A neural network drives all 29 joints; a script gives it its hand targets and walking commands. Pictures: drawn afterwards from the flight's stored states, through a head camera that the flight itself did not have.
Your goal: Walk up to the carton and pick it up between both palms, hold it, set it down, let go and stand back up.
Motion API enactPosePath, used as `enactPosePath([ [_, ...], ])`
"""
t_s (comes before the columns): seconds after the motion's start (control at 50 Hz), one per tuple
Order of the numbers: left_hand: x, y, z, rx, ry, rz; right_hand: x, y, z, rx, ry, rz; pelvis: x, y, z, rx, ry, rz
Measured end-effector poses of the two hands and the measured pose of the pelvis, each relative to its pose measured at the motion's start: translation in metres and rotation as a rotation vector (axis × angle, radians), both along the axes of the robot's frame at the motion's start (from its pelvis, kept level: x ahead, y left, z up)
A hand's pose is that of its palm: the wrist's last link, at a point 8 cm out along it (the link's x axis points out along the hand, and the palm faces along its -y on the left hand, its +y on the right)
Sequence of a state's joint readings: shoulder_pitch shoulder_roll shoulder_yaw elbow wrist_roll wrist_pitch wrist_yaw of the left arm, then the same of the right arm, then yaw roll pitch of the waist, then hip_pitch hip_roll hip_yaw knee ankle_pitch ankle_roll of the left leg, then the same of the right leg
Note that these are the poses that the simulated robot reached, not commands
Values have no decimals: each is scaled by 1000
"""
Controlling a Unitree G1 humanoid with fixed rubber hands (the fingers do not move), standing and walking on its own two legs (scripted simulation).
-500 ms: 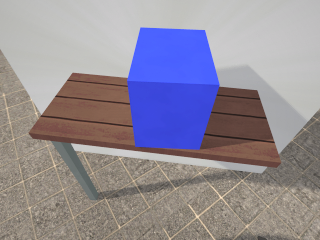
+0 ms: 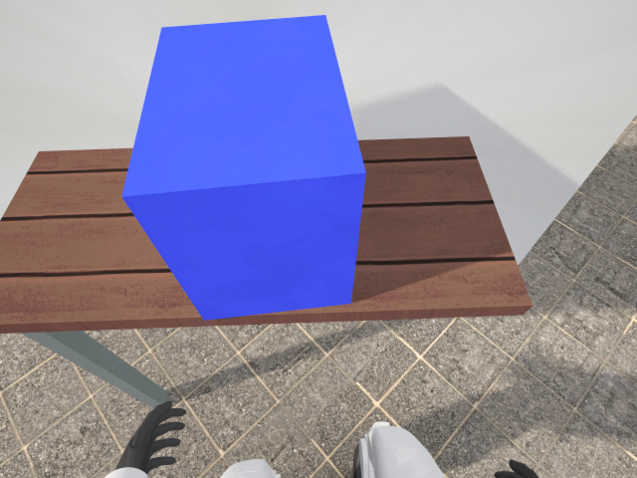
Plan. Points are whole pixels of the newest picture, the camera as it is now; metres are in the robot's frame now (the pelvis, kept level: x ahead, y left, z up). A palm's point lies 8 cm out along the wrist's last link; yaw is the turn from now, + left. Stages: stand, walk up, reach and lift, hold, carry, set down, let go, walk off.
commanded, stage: walk up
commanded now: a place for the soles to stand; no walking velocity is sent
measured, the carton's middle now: (262, 174) +0.46 +0.06 +0.09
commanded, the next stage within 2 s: none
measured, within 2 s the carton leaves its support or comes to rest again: neither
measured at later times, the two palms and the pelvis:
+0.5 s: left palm out of the picture +0.05 +0.28 -0.10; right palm out of the picture +0.09 -0.25 -0.08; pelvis -0.02 +0.01 +0.01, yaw +2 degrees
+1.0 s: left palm out of the picture +0.11 +0.26 -0.09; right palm out of the picture +0.09 -0.28 -0.09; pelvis +0.03 -0.01 +0.01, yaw +2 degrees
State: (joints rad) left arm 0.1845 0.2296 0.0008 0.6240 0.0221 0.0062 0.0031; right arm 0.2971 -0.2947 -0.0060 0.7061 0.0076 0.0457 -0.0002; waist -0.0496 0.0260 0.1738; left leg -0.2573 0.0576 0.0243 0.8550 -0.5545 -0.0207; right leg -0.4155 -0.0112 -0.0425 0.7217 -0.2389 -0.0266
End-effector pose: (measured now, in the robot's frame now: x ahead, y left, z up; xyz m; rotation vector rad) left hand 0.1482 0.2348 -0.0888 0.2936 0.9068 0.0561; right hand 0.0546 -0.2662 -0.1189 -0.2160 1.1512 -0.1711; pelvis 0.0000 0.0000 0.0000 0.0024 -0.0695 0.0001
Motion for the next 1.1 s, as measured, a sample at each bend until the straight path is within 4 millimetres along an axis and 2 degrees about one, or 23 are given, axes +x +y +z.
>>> enactPosePath([
  [0.06,6,4,10,25,-28,22,13,0,-2,4,-11,36,-3,-1,1,3,9,7],
  [0.12,2,14,17,56,-46,39,22,1,-2,0,-31,60,-9,1,2,1,17,16],
  [0.2,-13,33,15,70,-44,78,21,6,3,-12,-53,82,-20,5,0,6,8,30],
  [0.28,-39,43,9,39,0,122,13,9,18,-20,-78,78,-24,8,6,14,5,27],
  [0.34,-59,46,2,19,27,142,13,6,26,-33,-87,73,-23,7,8,7,-1,29],
  [0.5,-100,41,-6,-10,100,188,34,13,35,-10,-145,108,-21,6,12,12,5,34],
  [0.58,-114,41,-4,1,145,198,40,19,31,14,-142,120,-20,6,14,12,23,37],
  [0.66,-119,43,0,19,176,201,37,23,25,31,-116,119,-17,8,15,11,38,36],
  [0.78,-105,46,5,35,171,185,29,25,17,38,-69,99,-9,11,16,9,50,31],
  [0.86,-84,47,5,40,153,151,25,21,19,11,-64,93,0,9,15,14,50,31],
  [0.94,-57,39,-1,31,130,131,24,4,21,-33,-46,75,16,-2,12,10,41,31],
  [1.1,-6,3,-4,-19,71,100,56,-30,30,-71,-69,84,38,-25,10,1,49,48],
])
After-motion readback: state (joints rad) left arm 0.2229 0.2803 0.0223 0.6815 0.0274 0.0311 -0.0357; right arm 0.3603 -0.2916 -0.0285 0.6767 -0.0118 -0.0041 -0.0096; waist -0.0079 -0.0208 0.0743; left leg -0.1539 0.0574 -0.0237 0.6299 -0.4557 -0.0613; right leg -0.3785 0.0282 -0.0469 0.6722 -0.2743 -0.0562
